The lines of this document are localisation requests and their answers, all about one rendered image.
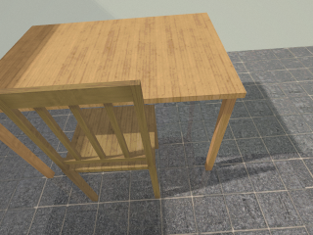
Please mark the chair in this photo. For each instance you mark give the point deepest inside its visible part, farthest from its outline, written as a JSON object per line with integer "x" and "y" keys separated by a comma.
{"x": 105, "y": 139}

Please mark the table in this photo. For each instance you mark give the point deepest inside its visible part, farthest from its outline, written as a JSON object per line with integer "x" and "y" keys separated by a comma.
{"x": 177, "y": 58}

